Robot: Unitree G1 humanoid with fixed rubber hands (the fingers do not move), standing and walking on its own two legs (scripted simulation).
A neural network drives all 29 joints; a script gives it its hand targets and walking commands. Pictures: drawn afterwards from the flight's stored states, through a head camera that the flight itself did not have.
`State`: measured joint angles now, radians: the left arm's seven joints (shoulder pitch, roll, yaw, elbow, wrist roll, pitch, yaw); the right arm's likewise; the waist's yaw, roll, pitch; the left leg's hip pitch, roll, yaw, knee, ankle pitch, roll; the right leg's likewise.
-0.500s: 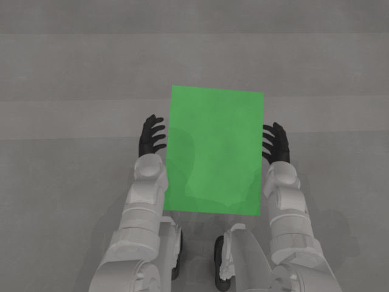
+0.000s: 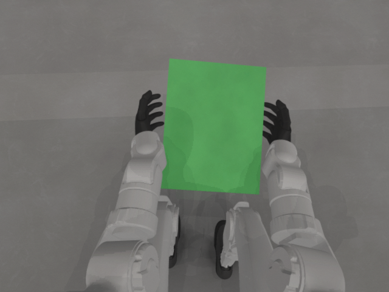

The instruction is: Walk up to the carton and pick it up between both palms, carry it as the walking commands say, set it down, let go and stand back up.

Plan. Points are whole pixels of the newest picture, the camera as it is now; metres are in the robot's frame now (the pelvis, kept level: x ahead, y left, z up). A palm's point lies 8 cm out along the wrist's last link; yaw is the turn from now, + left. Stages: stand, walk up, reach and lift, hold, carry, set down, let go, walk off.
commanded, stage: set down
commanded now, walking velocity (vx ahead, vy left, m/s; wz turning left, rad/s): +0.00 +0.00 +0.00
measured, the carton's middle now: (209, 131) +0.45 -0.01 -0.15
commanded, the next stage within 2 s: none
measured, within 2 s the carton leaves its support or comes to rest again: neither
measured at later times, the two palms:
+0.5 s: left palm (154, 131) +0.45 +0.12 -0.16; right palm (266, 137) +0.45 -0.15 -0.16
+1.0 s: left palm (161, 132) +0.48 +0.12 -0.26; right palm (257, 139) +0.47 -0.16 -0.25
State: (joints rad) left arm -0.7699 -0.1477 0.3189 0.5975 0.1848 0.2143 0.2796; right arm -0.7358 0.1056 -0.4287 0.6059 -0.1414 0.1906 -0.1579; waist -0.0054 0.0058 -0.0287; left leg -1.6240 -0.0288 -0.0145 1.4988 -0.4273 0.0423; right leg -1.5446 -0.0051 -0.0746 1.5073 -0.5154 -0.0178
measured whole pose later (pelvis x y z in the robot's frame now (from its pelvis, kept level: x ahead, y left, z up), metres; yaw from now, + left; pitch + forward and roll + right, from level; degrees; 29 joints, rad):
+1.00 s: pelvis -0.02 +0.00 -0.12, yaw -3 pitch +36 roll -4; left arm -1.11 -0.02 0.35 0.60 0.13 0.24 0.29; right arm -1.12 0.00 -0.42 0.66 -0.04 0.20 -0.20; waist -0.01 0.01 0.24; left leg -2.04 -0.03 -0.02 1.89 -0.48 0.04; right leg -1.96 0.02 -0.07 1.90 -0.57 -0.01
